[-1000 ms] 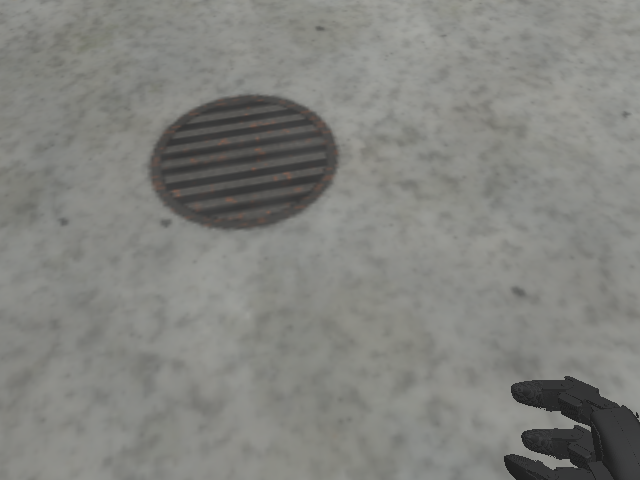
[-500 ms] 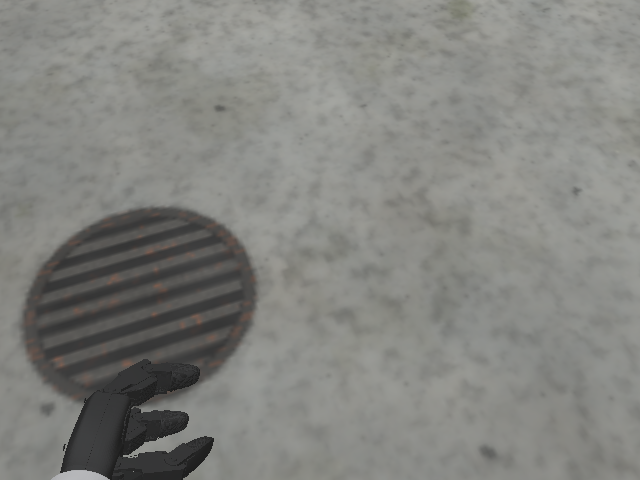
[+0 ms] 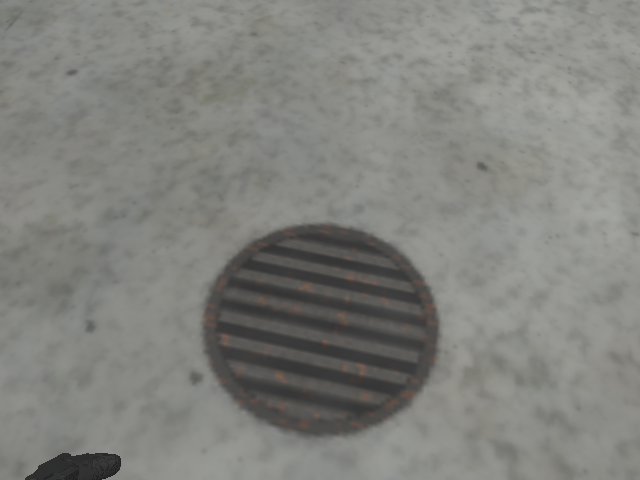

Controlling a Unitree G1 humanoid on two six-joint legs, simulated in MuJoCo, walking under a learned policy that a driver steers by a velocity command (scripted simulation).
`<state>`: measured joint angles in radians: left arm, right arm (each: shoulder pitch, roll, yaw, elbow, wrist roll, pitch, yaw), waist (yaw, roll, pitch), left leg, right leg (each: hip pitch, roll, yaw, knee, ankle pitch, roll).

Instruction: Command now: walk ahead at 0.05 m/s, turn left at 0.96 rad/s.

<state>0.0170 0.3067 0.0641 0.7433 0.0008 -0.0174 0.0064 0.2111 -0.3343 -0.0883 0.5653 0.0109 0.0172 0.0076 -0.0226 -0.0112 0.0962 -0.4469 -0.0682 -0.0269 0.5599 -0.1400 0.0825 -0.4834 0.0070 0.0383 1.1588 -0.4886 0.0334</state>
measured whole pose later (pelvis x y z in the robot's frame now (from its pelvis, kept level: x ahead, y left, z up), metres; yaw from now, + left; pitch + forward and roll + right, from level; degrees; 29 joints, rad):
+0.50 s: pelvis +0.04 -0.06 +0.01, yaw +14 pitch +0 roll +1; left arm 0.18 0.24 0.04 0.76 0.01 0.01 0.02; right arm 0.19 -0.32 -0.08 0.60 0.00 0.05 -0.03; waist 0.03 0.04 0.04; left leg -0.42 -0.05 -0.14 0.96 -0.45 -0.08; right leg -0.27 0.00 0.02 0.48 -0.21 -0.01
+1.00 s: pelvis +0.04 -0.04 +0.01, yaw +15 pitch -2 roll +0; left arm 0.17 0.25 0.04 0.88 0.01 0.00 0.02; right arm 0.25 -0.21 -0.02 0.72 -0.02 0.00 -0.02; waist 0.02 0.00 0.03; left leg -0.18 -0.02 -0.06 0.54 -0.33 0.01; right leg -0.26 -0.03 0.03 0.52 -0.24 0.04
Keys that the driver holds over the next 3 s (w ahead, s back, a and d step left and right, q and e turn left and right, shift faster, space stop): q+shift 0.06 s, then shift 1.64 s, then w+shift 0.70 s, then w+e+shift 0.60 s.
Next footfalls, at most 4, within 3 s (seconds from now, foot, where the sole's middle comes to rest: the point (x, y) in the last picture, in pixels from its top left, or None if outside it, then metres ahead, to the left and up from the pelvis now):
0.28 right None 0.14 -0.16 -0.76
0.60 left None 0.02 0.08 -0.76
2.42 left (247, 406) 0.55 0.14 -0.76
2.90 right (277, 237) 0.98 0.09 -0.76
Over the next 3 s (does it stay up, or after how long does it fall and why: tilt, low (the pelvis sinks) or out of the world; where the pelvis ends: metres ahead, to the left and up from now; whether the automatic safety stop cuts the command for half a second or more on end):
stays up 0.89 0.09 -0.02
